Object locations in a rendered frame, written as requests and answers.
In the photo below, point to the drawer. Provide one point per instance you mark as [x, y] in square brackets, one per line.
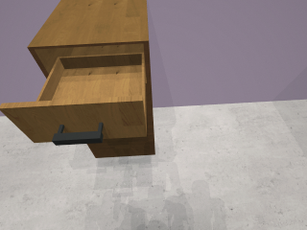
[83, 91]

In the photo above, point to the cabinet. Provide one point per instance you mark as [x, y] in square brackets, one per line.
[100, 27]

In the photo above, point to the handle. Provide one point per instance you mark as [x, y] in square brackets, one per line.
[78, 138]

